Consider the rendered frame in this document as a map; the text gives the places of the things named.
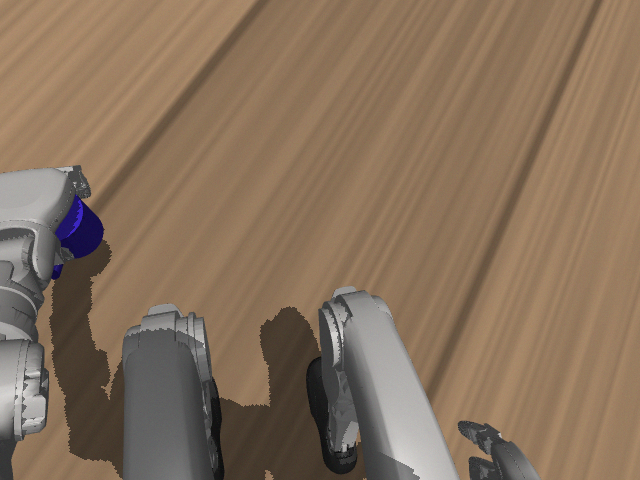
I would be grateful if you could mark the right robot hand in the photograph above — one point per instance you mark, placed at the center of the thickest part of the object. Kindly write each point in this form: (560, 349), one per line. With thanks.
(509, 462)

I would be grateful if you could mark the right robot foot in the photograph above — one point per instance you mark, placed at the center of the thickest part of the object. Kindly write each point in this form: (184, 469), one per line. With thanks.
(337, 462)

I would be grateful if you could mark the left robot foot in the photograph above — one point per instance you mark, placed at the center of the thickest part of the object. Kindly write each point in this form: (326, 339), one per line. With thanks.
(218, 469)

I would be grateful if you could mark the left robot arm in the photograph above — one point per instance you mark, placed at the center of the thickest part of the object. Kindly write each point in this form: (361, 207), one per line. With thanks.
(27, 255)

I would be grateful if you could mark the mug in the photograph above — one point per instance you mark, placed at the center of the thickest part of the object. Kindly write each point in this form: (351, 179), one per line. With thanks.
(81, 231)

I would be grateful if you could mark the left robot hand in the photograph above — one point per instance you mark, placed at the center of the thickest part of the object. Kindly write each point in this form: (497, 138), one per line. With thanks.
(43, 196)

